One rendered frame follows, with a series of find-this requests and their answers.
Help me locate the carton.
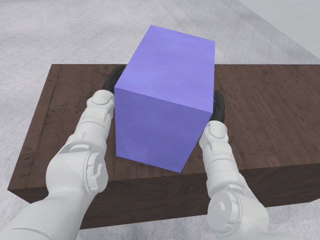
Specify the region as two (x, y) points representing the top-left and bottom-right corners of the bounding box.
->
(114, 24), (215, 173)

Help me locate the left robot forearm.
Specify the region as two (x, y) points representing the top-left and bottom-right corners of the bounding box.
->
(46, 90), (115, 191)

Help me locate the right robot upper arm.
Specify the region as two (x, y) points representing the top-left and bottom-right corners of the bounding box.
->
(206, 189), (304, 240)

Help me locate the right robot forearm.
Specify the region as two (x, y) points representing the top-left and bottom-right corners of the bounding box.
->
(199, 120), (259, 202)

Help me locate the left robot upper arm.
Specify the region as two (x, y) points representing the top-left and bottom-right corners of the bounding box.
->
(0, 150), (109, 240)

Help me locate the left robot hand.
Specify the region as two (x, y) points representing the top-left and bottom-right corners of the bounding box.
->
(101, 64), (125, 96)

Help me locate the right robot hand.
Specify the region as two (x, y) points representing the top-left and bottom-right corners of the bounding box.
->
(208, 90), (225, 124)

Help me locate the pedestal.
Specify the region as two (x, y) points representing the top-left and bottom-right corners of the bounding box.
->
(7, 64), (320, 230)

